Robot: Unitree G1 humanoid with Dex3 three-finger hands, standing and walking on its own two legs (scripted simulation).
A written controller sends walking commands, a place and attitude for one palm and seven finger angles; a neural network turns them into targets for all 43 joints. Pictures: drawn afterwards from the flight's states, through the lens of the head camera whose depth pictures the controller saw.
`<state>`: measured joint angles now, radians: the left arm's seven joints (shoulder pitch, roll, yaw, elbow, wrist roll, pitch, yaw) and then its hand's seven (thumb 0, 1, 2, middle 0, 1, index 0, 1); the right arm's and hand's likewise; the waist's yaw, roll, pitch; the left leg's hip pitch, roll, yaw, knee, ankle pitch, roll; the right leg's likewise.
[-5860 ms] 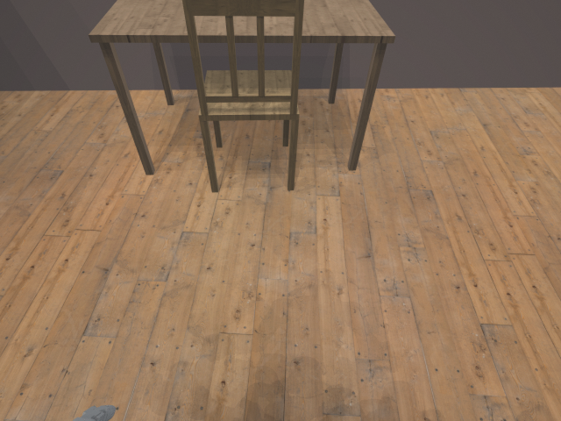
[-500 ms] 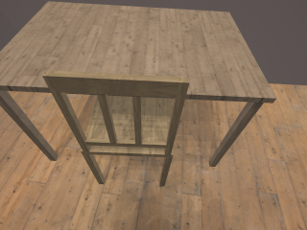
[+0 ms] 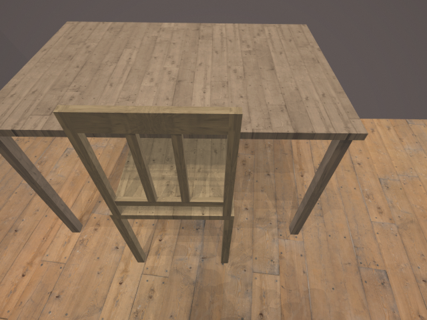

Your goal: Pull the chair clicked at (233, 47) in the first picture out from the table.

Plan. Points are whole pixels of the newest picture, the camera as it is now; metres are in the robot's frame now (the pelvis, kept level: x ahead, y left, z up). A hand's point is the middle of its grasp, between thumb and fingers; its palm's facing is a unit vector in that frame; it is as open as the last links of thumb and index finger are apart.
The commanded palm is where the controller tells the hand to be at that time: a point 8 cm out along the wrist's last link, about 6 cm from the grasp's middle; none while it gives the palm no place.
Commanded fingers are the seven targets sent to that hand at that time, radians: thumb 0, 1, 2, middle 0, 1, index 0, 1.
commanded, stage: look again from close up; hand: left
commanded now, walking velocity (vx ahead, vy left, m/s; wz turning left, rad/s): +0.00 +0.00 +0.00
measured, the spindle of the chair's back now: (143, 170) +0.49 +0.23 -0.08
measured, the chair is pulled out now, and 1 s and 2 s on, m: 0.00 0.00 0.00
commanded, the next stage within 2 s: shuffle to correct the standing spot in 0.82 s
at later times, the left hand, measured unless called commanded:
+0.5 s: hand out of the picture +0.03 +0.24 -0.18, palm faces +0.00 -0.97 -0.22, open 7.4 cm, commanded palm none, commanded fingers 0.00 0.90 0.90 -0.20 -0.30 -0.20 -0.30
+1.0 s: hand out of the picture -0.06 +0.22 -0.18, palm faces -0.01 -0.98 -0.18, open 7.4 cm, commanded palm none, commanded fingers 0.00 0.90 0.90 -0.20 -0.30 -0.20 -0.30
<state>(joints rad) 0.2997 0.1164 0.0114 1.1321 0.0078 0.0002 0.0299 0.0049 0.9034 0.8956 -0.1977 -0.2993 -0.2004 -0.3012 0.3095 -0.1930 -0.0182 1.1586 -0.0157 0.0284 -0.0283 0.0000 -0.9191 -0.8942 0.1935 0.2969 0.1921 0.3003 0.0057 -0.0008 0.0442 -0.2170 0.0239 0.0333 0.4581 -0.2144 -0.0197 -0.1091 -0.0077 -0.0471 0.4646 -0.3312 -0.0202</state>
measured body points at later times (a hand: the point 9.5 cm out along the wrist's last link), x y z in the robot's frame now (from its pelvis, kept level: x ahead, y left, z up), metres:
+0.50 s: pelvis -0.01 +0.05 -0.01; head +0.00 +0.06 +0.44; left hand +0.03 +0.29 -0.16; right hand +0.05 -0.18 -0.15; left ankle +0.02 +0.13 -0.74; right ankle -0.05 -0.10 -0.74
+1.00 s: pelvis -0.03 +0.05 +0.00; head -0.02 +0.06 +0.45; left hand -0.06 +0.28 -0.16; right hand -0.02 -0.18 -0.16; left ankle +0.02 +0.13 -0.74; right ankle -0.05 -0.10 -0.74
